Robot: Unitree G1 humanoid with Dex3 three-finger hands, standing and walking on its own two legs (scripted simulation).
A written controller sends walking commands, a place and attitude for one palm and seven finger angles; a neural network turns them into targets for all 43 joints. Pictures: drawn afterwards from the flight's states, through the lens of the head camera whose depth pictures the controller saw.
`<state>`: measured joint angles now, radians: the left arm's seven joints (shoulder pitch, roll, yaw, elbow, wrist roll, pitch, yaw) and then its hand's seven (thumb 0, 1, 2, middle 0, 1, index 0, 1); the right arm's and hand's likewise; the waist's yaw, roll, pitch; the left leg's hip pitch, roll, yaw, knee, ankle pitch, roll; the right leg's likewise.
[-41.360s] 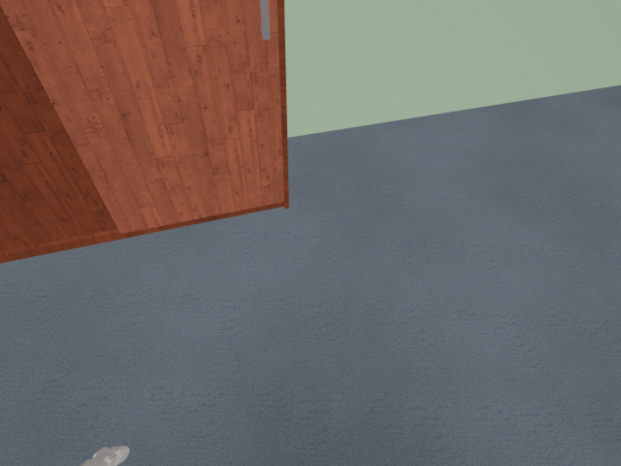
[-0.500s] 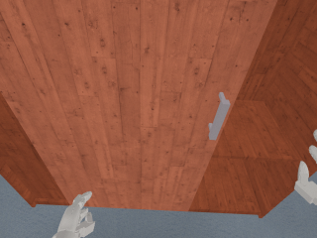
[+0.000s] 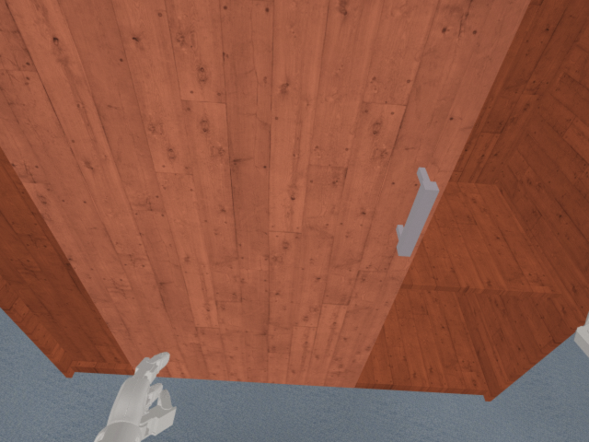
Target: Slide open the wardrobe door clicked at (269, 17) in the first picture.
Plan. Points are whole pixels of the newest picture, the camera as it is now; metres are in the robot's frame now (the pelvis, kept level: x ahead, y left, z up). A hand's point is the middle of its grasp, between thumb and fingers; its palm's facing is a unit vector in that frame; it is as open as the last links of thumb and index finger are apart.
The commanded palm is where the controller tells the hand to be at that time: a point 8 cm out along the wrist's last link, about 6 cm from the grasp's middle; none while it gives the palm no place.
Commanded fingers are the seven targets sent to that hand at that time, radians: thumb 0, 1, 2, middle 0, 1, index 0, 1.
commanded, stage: step back with the hand held close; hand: right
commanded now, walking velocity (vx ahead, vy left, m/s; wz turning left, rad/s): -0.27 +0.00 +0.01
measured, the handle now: (413, 213) +0.45 -0.19 +0.09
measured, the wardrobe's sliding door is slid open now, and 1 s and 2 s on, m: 0.46 0.46 0.46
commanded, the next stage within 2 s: stop stepping back and stand still in 0.84 s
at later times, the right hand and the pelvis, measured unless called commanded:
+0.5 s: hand out of the picture +0.12 -0.33 +0.17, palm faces +0.44 +0.76 -0.48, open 7.4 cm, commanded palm +0.06 -0.36 +0.17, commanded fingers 0.00 -0.90 -0.90 0.20 0.30 0.20 0.30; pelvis -0.07 -0.06 -0.01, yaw -2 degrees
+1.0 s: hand out of the picture +0.02 -0.39 +0.17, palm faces +0.44 +0.83 -0.35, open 7.4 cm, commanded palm -0.02 -0.42 +0.17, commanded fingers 0.00 -0.90 -0.90 0.20 0.30 0.20 0.30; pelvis -0.17 -0.12 -0.02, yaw +2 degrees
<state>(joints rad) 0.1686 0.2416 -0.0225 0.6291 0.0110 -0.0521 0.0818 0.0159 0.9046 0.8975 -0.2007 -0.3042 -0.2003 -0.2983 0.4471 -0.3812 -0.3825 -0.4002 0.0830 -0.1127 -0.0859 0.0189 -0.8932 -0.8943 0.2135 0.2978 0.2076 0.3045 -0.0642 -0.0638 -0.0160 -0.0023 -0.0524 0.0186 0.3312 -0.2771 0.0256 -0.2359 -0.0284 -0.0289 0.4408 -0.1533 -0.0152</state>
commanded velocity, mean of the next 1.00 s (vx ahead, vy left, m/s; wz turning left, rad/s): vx -0.26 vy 0.01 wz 0.02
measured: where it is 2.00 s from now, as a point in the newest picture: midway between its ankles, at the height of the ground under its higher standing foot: outside the picture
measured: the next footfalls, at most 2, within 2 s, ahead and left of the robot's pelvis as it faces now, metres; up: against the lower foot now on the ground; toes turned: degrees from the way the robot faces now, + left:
left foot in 0.90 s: -0.12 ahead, +0.04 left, +0.00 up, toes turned +0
right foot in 1.04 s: -0.04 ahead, -0.20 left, +0.00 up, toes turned +1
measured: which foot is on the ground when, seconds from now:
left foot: down 0.00-0.70, up 0.72-0.88, down 0.90-1.00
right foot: down 0.00-0.90, up 0.92-1.00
